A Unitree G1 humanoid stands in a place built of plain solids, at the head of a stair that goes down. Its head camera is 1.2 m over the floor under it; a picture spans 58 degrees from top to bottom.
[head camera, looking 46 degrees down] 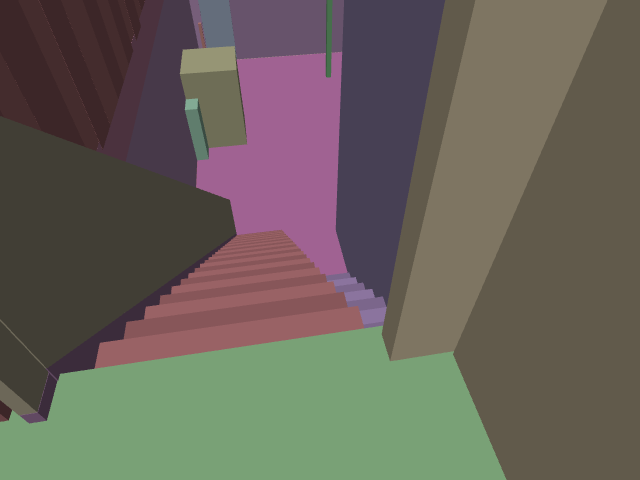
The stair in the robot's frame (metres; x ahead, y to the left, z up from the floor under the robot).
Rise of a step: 0.21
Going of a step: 0.23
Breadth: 0.98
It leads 10 degrees to the left of straight ahead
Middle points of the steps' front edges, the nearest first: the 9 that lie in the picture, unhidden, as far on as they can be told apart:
0.69 0.29 0.00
0.92 0.33 -0.21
1.14 0.37 -0.41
1.37 0.41 -0.62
1.60 0.45 -0.83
1.83 0.49 -1.04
2.05 0.53 -1.24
2.28 0.56 -1.45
2.51 0.60 -1.66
